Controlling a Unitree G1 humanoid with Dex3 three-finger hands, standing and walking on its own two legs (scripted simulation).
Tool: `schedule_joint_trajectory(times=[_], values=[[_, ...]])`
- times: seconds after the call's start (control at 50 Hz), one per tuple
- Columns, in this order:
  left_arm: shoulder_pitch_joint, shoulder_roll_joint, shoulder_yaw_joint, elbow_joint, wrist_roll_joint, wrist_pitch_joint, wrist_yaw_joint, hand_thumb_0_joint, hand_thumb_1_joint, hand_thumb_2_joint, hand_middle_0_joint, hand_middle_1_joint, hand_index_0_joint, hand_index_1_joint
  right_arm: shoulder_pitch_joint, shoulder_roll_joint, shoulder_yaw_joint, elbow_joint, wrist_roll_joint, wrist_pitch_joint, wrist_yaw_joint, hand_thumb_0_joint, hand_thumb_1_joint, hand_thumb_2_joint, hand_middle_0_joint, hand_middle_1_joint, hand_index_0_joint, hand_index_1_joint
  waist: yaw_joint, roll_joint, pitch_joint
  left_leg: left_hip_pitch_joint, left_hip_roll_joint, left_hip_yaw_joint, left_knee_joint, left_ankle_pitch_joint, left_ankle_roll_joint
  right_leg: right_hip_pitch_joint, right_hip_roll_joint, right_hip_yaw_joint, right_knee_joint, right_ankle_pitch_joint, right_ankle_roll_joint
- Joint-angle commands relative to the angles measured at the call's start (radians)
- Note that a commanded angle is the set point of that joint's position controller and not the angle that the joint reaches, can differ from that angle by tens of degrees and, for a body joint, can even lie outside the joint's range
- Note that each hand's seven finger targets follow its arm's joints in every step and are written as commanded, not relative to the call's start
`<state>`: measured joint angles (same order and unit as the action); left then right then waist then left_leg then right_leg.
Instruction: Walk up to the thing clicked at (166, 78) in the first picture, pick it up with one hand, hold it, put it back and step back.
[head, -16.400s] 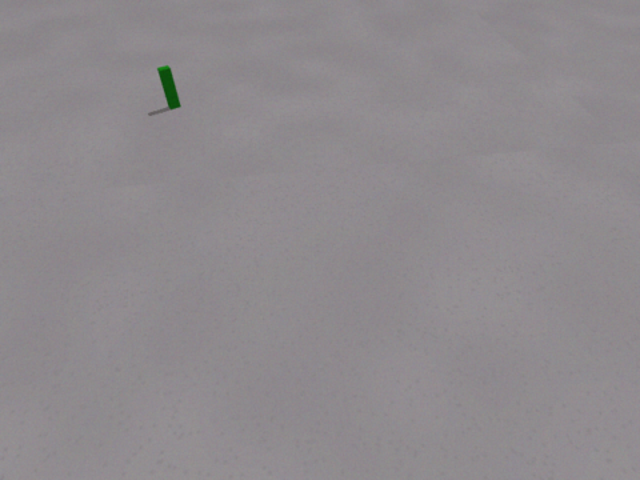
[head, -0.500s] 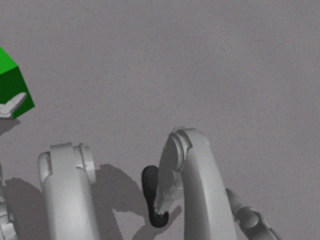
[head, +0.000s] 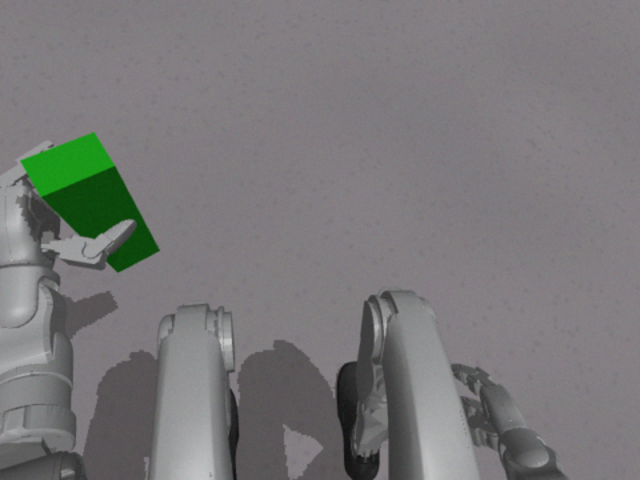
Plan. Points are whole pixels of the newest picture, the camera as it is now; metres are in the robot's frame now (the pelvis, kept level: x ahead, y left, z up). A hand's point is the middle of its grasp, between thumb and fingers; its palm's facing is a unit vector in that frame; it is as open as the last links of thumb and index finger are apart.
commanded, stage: hold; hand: left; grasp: from the side
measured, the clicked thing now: (108, 217) +0.41 +0.23 -0.03
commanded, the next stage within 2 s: none
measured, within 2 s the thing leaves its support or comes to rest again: neither
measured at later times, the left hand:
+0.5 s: hand out of the picture +0.39 +0.21 +0.21, palm faces +0.18 -0.98 -0.06, open 8.6 cm
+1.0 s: hand out of the picture +0.39 +0.20 +0.32, palm faces +0.17 -0.98 -0.04, open 8.6 cm
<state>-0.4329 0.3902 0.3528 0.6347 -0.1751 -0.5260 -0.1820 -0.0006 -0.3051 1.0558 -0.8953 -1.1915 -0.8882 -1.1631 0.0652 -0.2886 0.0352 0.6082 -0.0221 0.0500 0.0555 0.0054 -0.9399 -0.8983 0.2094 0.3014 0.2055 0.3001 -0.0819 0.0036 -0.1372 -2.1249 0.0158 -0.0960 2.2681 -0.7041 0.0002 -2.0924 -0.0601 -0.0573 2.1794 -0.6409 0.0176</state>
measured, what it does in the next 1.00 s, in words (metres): rises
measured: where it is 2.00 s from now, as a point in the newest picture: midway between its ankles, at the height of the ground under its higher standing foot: (291, 455)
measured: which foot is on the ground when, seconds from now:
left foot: down 0.00-1.00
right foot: down 0.00-1.00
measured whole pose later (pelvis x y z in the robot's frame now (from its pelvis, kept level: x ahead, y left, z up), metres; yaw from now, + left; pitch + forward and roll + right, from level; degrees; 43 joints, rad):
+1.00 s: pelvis +0.06 +0.00 +0.29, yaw +3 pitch +17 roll -2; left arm -0.10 0.22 0.15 0.30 -0.16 -0.31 -0.02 0.00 -0.40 1.13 -0.94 -1.23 -0.94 -1.18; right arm 0.21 -0.22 -0.01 0.61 0.02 -0.05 -0.03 0.01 -0.94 -0.90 0.21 0.30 0.20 0.30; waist -0.04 0.02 -0.12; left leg -1.01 0.05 -0.02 1.26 -0.56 -0.01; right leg -1.00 -0.03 -0.05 1.20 -0.50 0.02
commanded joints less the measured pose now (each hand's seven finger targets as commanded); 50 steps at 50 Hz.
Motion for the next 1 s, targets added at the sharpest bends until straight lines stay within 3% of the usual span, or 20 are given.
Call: schedule_joint_trajectory(times=[0.0, 0.06, 0.2, 0.24, 0.3, 0.36, 0.38, 0.44, 0.5, 0.56, 0.58, 0.6, 0.64, 0.66, 0.7, 0.74, 0.8, 0.84, 0.9, 0.98], values=[[-0.221, 0.175, 0.038, -0.317, -0.040, -0.017, 0.007, 0.000, 0.131, 1.191, -1.401, -1.519, -1.441, -1.491, 0.088, -0.199, -0.100, -0.103, 0.022, -0.050, -0.042, 0.000, -0.936, -0.898, 0.201, 0.299, 0.200, 0.299, -0.004, 0.081, -0.657, 0.430, -0.023, 0.057, -0.375, 0.054, 0.039, 0.480, 0.040, 0.016, -0.358, 0.069, -0.044], [-0.135, 0.158, 0.039, -0.392, -0.039, 0.026, 0.031, 0.000, 0.121, 1.173, -1.406, -1.513, -1.450, -1.482, 0.092, -0.192, -0.107, -0.127, 0.037, -0.054, -0.054, 0.000, -0.931, -0.895, 0.201, 0.299, 0.200, 0.299, 0.024, 0.107, -0.683, 0.534, -0.019, 0.044, -0.452, 0.096, 0.030, 0.522, 0.039, 0.006, -0.391, 0.104, -0.052], [-0.089, 0.118, 0.001, -0.578, -0.024, 0.117, 0.111, 0.000, 0.121, 1.217, -1.427, -1.543, -1.468, -1.517, 0.093, -0.154, -0.113, -0.146, 0.060, -0.067, -0.078, 0.000, -0.929, -0.895, 0.201, 0.299, 0.200, 0.299, 0.032, 0.104, -0.648, 0.699, -0.011, 0.031, -0.604, 0.133, 0.025, 0.662, 0.039, 0.018, -0.535, 0.136, -0.047], [-0.056, 0.080, -0.046, -0.584, -0.017, 0.139, 0.123, 0.000, 0.097, 1.217, -1.429, -1.544, -1.468, -1.520, 0.093, -0.144, -0.112, -0.147, 0.065, -0.071, -0.084, 0.000, -0.932, -0.896, 0.201, 0.299, 0.200, 0.299, 0.019, 0.099, -0.596, 0.747, -0.008, 0.024, -0.657, 0.116, 0.023, 0.677, 0.041, 0.015, -0.581, 0.120, -0.046], [0.004, 0.063, -0.054, -0.613, -0.024, 0.164, 0.136, 0.000, 0.135, 1.222, -1.440, -1.548, -1.480, -1.523, 0.090, -0.138, -0.116, -0.147, 0.071, -0.083, -0.091, 0.000, -0.931, -0.896, 0.201, 0.299, 0.200, 0.299, 0.029, 0.095, -0.571, 0.824, -0.007, 0.021, -0.726, 0.121, 0.022, 0.738, 0.043, 0.019, -0.647, 0.127, -0.043], [0.079, 0.054, -0.062, -0.655, -0.015, 0.191, 0.155, 0.000, 0.138, 1.234, -1.448, -1.560, -1.487, -1.536, 0.105, -0.132, -0.122, -0.156, 0.074, -0.087, -0.097, 0.000, -0.932, -0.896, 0.201, 0.299, 0.200, 0.299, 0.036, 0.083, -0.580, 0.918, -0.005, 0.024, -0.785, 0.199, 0.018, 0.835, 0.046, 0.016, -0.716, 0.192, -0.042], [0.114, 0.015, -0.093, -0.612, -0.015, 0.200, 0.156, 0.000, 0.135, 1.230, -1.435, -1.554, -1.476, -1.528, 0.106, -0.121, -0.112, -0.149, 0.074, -0.089, -0.098, 0.000, -0.930, -0.895, 0.201, 0.299, 0.200, 0.299, 0.021, 0.075, -0.535, 0.925, -0.006, 0.020, -0.804, 0.220, 0.018, 0.839, 0.045, 0.013, -0.731, 0.213, -0.040], [0.107, 0.040, -0.063, -0.672, -0.016, 0.200, 0.175, 0.000, 0.113, 1.227, -1.442, -1.554, -1.481, -1.530, 0.121, -0.116, -0.115, -0.149, 0.073, -0.098, -0.102, 0.000, -0.932, -0.896, 0.201, 0.299, 0.200, 0.299, 0.038, 0.057, -0.539, 0.986, -0.006, 0.028, -0.850, 0.279, 0.020, 0.948, 0.050, 0.012, -0.788, 0.262, -0.039], [0.100, 0.001, -0.116, -0.655, -0.001, 0.194, 0.179, 0.000, 0.120, 1.243, -1.430, -1.547, -1.464, -1.528, 0.120, -0.100, -0.111, -0.147, 0.068, -0.110, -0.105, 0.000, -0.930, -0.896, 0.201, 0.299, 0.200, 0.299, 0.014, 0.047, -0.452, 1.009, -0.006, 0.031, -0.920, 0.223, 0.023, 0.987, 0.052, 0.018, -0.863, 0.224, -0.036], [0.092, 0.048, -0.076, -0.625, 0.008, 0.180, 0.176, 0.000, 0.124, 1.222, -1.434, -1.523, -1.464, -1.506, 0.121, -0.101, -0.112, -0.134, 0.067, -0.122, -0.108, 0.000, -0.934, -0.897, 0.201, 0.299, 0.200, 0.299, 0.034, 0.058, -0.435, 1.068, -0.005, 0.027, -0.970, 0.230, 0.022, 1.036, 0.050, 0.022, -0.905, 0.232, -0.035], [0.155, 0.006, -0.108, -0.561, 0.010, 0.183, 0.169, 0.000, 0.149, 1.216, -1.431, -1.517, -1.463, -1.499, 0.127, -0.089, -0.099, -0.133, 0.066, -0.121, -0.105, 0.000, -0.934, -0.897, 0.201, 0.299, 0.200, 0.299, 0.030, 0.058, -0.423, 1.107, -0.001, 0.022, -0.994, 0.262, 0.016, 1.049, 0.051, 0.018, -0.916, 0.259, -0.036], [0.097, -0.006, -0.132, -0.660, 0.000, 0.170, 0.162, 0.000, 0.151, 1.223, -1.426, -1.523, -1.459, -1.503, 0.141, -0.102, -0.109, -0.139, 0.063, -0.125, -0.104, 0.000, -0.930, -0.896, 0.201, 0.299, 0.200, 0.299, 0.031, 0.086, -0.455, 1.154, -0.002, 0.024, -1.009, 0.295, 0.012, 1.071, 0.052, 0.015, -0.928, 0.285, -0.039], [0.152, -0.014, -0.113, -0.542, 0.000, 0.177, 0.163, 0.000, 0.158, 1.232, -1.442, -1.529, -1.469, -1.515, 0.132, -0.093, -0.102, -0.125, 0.064, -0.128, -0.103, 0.000, -0.935, -0.898, 0.201, 0.299, 0.200, 0.299, 0.043, 0.058, -0.377, 1.172, 0.003, 0.015, -1.054, 0.267, 0.009, 1.071, 0.052, 0.011, -0.964, 0.257, -0.037], [0.121, -0.009, -0.118, -0.571, 0.001, 0.170, 0.161, 0.000, 0.169, 1.229, -1.438, -1.522, -1.467, -1.506, 0.134, -0.098, -0.105, -0.122, 0.061, -0.132, -0.101, 0.000, -0.932, -0.897, 0.201, 0.299, 0.200, 0.299, 0.043, 0.079, -0.375, 1.193, 0.005, 0.014, -1.073, 0.268, 0.006, 1.079, 0.053, 0.013, -0.977, 0.258, -0.038], [0.075, -0.041, -0.160, -0.618, 0.002, 0.157, 0.157, 0.000, 0.148, 1.211, -1.438, -1.510, -1.464, -1.497, 0.141, -0.095, -0.103, -0.125, 0.056, -0.137, -0.098, 0.000, -0.940, -0.899, 0.201, 0.299, 0.200, 0.299, 0.035, 0.100, -0.401, 1.252, 0.008, 0.011, -1.091, 0.319, 0.001, 1.109, 0.053, 0.008, -0.987, 0.301, -0.040], [0.129, -0.016, -0.130, -0.557, 0.008, 0.167, 0.159, 0.000, 0.124, 1.198, -1.426, -1.499, -1.453, -1.485, 0.149, -0.097, -0.108, -0.121, 0.057, -0.137, -0.099, 0.000, -0.937, -0.898, 0.201, 0.299, 0.200, 0.299, 0.039, 0.055, -0.372, 1.252, 0.001, 0.030, -1.110, 0.324, 0.008, 1.168, 0.055, 0.010, -1.038, 0.309, -0.037], [0.111, -0.048, -0.154, -0.596, 0.001, 0.157, 0.159, 0.000, 0.121, 1.191, -1.408, -1.482, -1.436, -1.468, 0.143, -0.082, -0.100, -0.122, 0.053, -0.140, -0.098, 0.000, -0.932, -0.897, 0.201, 0.299, 0.200, 0.299, 0.039, 0.048, -0.366, 1.272, -0.003, 0.045, -1.144, 0.335, 0.012, 1.246, 0.055, 0.015, -1.084, 0.332, -0.032], [0.141, -0.016, -0.103, -0.547, 0.005, 0.156, 0.170, 0.000, 0.136, 1.192, -1.415, -1.486, -1.441, -1.473, 0.154, -0.080, -0.097, -0.111, 0.051, -0.137, -0.098, 0.000, -0.935, -0.897, 0.201, 0.299, 0.200, 0.299, 0.053, 0.038, -0.349, 1.292, -0.002, 0.044, -1.172, 0.339, 0.010, 1.268, 0.056, 0.014, -1.103, 0.330, -0.034], [0.111, -0.057, -0.158, -0.565, 0.014, 0.143, 0.168, 0.000, 0.152, 1.216, -1.414, -1.487, -1.436, -1.479, 0.148, -0.077, -0.097, -0.117, 0.044, -0.137, -0.096, 0.000, -0.931, -0.898, 0.200, 0.299, 0.200, 0.299, 0.037, 0.055, -0.319, 1.337, 0.002, 0.036, -1.220, 0.315, 0.006, 1.269, 0.061, 0.007, -1.131, 0.310, -0.033], [0.089, -0.040, -0.151, -0.587, 0.014, 0.126, 0.166, 0.000, 0.148, 1.215, -1.419, -1.489, -1.439, -1.482, 0.158, -0.076, -0.095, -0.115, 0.041, -0.138, -0.098, 0.000, -0.938, -0.900, 0.200, 0.299, 0.200, 0.299, 0.048, 0.049, -0.347, 1.395, -0.001, 0.047, -1.245, 0.379, 0.004, 1.340, 0.061, 0.007, -1.162, 0.364, -0.034]])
